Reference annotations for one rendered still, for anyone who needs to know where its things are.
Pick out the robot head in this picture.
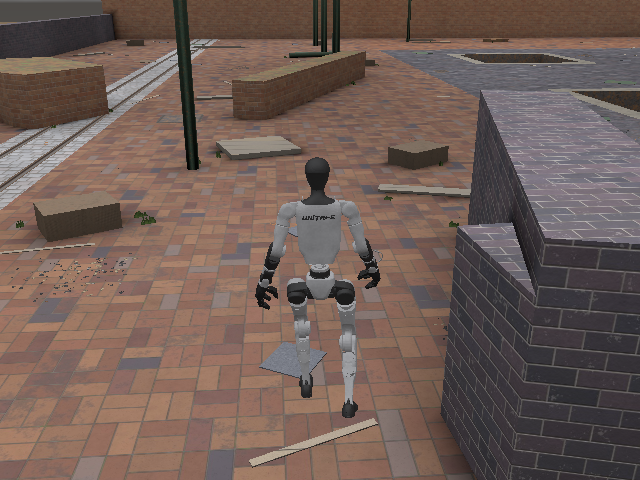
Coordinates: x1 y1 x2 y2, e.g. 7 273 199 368
301 157 335 205

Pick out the robot right hand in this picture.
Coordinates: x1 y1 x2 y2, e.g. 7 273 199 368
357 269 381 289

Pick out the left robot foot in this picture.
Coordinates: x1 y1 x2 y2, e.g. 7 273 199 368
299 374 313 398

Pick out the robot right forearm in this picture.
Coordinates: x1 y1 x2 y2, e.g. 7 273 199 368
359 238 378 273

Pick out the robot left forearm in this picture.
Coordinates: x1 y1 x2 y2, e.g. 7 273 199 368
258 242 280 288

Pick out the right robot upper arm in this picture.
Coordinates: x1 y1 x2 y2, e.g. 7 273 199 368
339 200 368 254

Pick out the robot left hand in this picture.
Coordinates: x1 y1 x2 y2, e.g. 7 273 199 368
255 283 278 310

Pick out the left robot upper arm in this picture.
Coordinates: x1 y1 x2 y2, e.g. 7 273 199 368
270 201 298 258

